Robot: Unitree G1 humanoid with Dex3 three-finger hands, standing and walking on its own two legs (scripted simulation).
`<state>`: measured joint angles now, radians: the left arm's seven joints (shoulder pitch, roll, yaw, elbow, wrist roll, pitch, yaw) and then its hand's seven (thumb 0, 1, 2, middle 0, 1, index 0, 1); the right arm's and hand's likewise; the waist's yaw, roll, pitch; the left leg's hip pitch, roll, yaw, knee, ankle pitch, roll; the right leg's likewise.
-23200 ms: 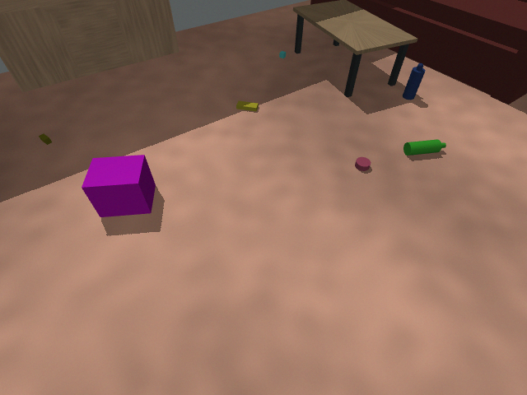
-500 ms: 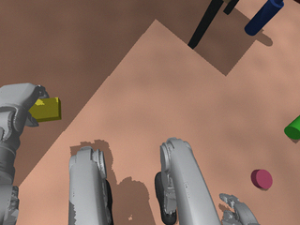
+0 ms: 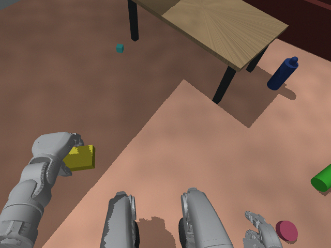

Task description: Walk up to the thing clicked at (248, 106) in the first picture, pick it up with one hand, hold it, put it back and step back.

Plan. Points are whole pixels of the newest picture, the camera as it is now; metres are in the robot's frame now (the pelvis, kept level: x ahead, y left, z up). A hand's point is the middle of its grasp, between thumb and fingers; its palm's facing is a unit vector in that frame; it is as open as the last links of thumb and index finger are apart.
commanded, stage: lift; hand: left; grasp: from above
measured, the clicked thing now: (67, 159) +0.37 +0.26 -0.11
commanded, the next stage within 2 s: hold in 0.68 s
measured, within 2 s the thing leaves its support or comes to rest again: neither
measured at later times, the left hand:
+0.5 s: hand (52, 136) +0.37 +0.23 +0.05, palm faces -0.43 -0.07 -0.90, open 8.9 cm
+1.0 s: hand (42, 111) +0.40 +0.23 +0.11, palm faces -0.44 -0.06 -0.90, open 8.9 cm
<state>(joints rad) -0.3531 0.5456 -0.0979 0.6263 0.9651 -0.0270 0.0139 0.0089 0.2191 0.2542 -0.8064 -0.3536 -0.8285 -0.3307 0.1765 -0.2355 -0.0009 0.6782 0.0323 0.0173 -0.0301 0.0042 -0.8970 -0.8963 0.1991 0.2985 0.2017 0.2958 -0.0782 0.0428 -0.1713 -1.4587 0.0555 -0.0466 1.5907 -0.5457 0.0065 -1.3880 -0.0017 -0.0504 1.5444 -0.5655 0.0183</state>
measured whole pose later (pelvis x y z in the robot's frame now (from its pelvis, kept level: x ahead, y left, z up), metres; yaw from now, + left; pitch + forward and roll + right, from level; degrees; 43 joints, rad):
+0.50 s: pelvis +0.05 +0.00 +0.13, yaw +1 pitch +13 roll -2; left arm -0.33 0.42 -0.17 0.81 0.99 0.00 0.13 0.01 0.21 0.28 -0.79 -0.39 -0.81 -0.37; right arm 0.25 -0.24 -0.03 0.74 0.04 -0.03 -0.05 0.01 -0.90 -0.90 0.20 0.30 0.20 0.30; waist -0.07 0.04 -0.12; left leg -0.84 0.05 0.01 1.03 -0.42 0.00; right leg -0.80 0.00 -0.01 1.00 -0.43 0.02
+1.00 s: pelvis +0.09 +0.00 +0.17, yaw +1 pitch +8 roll -1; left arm -0.30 0.40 -0.20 0.77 1.00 0.00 0.08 0.00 0.18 0.34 -0.78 -0.40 -0.80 -0.39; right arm 0.25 -0.24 -0.05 0.74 0.05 0.02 -0.04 0.01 -0.90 -0.89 0.20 0.30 0.20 0.30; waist -0.04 0.03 -0.09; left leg -0.52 0.04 0.04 0.73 -0.35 0.00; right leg -0.49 -0.01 0.01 0.70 -0.36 0.02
